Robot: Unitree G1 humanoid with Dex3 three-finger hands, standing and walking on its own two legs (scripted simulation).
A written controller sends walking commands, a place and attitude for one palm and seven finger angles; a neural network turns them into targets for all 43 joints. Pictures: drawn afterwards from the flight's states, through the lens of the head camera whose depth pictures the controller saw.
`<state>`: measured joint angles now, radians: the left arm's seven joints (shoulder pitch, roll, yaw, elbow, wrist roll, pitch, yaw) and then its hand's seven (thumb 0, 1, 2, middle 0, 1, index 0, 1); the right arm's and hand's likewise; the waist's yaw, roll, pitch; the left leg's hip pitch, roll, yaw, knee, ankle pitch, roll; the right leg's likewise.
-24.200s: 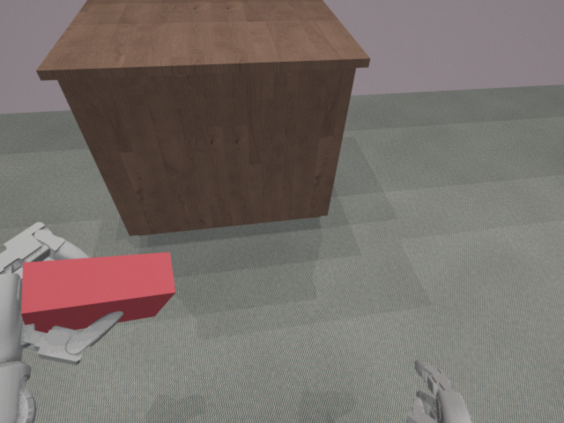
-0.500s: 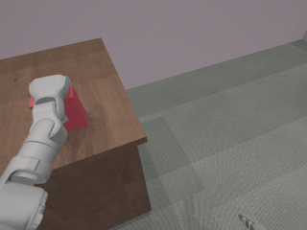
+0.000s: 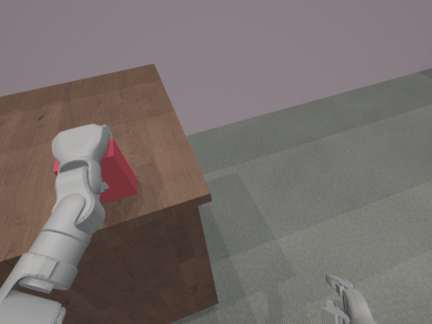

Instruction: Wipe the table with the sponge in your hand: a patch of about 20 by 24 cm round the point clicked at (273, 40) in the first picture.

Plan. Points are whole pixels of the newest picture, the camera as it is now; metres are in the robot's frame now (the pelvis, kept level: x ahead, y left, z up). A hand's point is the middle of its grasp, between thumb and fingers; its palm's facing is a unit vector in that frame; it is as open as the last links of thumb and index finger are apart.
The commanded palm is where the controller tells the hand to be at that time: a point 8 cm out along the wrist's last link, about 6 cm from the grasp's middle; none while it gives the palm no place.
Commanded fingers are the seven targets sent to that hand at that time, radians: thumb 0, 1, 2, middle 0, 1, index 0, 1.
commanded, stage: wipe back along the third lane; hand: left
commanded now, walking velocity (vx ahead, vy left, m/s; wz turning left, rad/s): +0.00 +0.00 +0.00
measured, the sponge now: (105, 181) +0.35 +0.27 +0.10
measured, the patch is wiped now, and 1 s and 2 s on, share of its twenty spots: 0.95 0.95 0.95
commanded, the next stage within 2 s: slide back across to the middle lane in 0.06 s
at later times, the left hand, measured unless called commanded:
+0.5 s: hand (79, 178) +0.31 +0.28 +0.15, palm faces +0.06 -0.02 -1.00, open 9.2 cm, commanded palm +0.27 +0.28 +0.20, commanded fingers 0.00 0.10 1.30 -1.20 -1.60 -1.20 -1.60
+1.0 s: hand (46, 189) +0.29 +0.33 +0.15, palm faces -0.01 +0.02 -1.00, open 9.2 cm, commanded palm +0.27 +0.33 +0.20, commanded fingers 0.00 0.10 1.30 -1.20 -1.60 -1.20 -1.60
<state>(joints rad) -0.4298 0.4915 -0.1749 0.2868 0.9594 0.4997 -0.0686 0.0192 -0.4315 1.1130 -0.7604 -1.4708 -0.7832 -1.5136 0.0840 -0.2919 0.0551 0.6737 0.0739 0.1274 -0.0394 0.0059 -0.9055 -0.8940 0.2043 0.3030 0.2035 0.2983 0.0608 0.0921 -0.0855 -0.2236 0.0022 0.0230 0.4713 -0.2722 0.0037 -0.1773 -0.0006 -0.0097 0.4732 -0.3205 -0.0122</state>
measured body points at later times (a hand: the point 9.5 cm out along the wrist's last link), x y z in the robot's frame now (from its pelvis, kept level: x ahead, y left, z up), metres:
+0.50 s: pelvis -0.01 -0.01 +0.00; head -0.03 -0.05 +0.45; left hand +0.30 +0.28 +0.21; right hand +0.21 -0.23 -0.10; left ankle -0.02 +0.12 -0.74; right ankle -0.05 -0.11 -0.74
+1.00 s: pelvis -0.02 -0.01 +0.00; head -0.03 -0.05 +0.45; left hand +0.28 +0.32 +0.20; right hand +0.19 -0.25 -0.10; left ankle -0.02 +0.12 -0.74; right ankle -0.05 -0.11 -0.74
